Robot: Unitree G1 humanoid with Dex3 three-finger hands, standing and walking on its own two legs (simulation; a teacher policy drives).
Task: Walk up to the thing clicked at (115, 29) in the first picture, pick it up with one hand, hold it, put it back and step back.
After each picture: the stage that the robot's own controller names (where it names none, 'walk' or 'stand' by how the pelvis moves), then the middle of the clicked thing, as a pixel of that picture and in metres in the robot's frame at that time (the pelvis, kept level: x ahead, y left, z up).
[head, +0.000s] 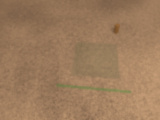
stand; (116, 28) +1.68 -0.46 -0.72
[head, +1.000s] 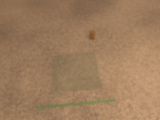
walk; (92, 35) +1.60 -0.01 -0.70
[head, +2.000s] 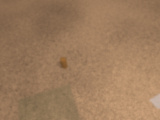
walk; (63, 62) +1.11 +0.27 -0.72
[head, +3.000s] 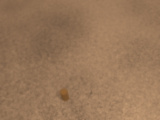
walk; (64, 94) +0.73 +0.23 -0.72
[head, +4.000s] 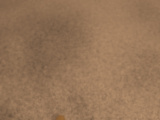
stand; out of the picture +0.45 +0.21 -0.70
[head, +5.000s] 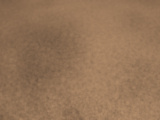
stand; out of the picture +0.39 +0.21 -0.72
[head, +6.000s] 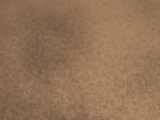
walk; out of the picture +0.31 +0.21 -0.70
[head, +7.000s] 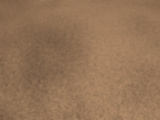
walk; out of the picture +0.37 +0.20 -0.71
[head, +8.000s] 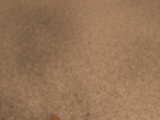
walk; out of the picture +0.38 +0.24 -0.69
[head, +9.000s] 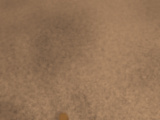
stand; (64, 119) +0.45 +0.21 -0.70
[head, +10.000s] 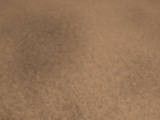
walk; out of the picture +0.36 +0.17 -0.70
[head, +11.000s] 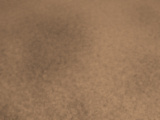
stand; out of the picture +0.40 +0.17 -0.70
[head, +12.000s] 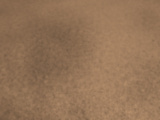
stand; out of the picture +0.36 +0.19 -0.72
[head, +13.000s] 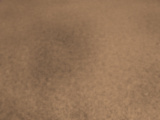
stand; out of the picture +0.36 +0.19 -0.72
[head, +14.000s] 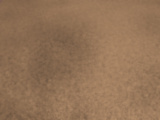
stand; out of the picture +0.35 +0.18 -0.72
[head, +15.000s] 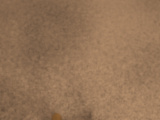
go down; (57, 119) +0.38 +0.18 -0.68
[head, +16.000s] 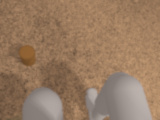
go down; (28, 56) +0.50 +0.15 -0.32
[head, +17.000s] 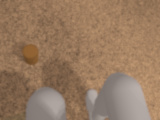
close in; (31, 55) +0.50 +0.14 -0.32
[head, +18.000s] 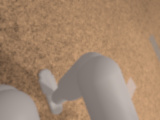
close in; out of the picture +0.51 +0.18 -0.26
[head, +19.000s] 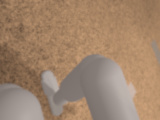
close; out of the picture +0.48 +0.18 -0.27
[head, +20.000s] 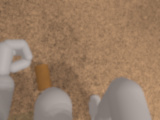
lift; (43, 77) +0.40 +0.11 -0.36
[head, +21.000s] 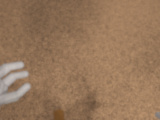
approach; (59, 119) +0.33 +0.14 -0.61
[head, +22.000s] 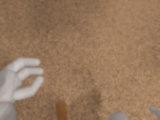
go down; (61, 112) +0.36 +0.14 -0.56
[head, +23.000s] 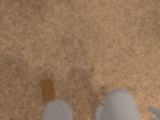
stand; (47, 90) +0.37 +0.16 -0.46
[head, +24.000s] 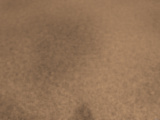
stand; out of the picture +0.27 +0.16 -0.68
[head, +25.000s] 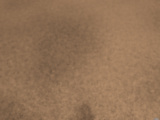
stand; out of the picture +0.29 +0.18 -0.68
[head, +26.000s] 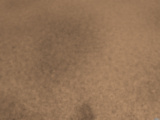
stand; out of the picture +0.28 +0.20 -0.68
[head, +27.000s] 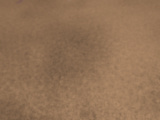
stand; out of the picture +0.30 +0.23 -0.74
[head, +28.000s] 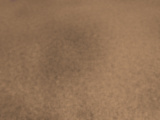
stand; out of the picture +0.27 +0.29 -0.75
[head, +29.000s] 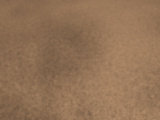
stand; out of the picture +0.25 +0.35 -0.75
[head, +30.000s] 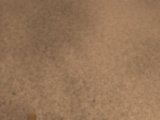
walk; out of the picture +0.35 +0.35 -0.74
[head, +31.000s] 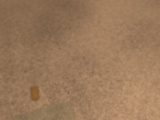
walk; (35, 93) +0.65 +0.51 -0.73
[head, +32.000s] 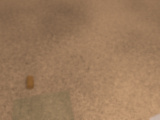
walk; (30, 82) +0.88 +0.48 -0.74
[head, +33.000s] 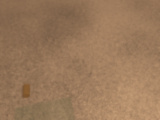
stand; (26, 90) +0.80 +0.55 -0.75
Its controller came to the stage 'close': yes
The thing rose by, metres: 0.01
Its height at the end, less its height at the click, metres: -0.02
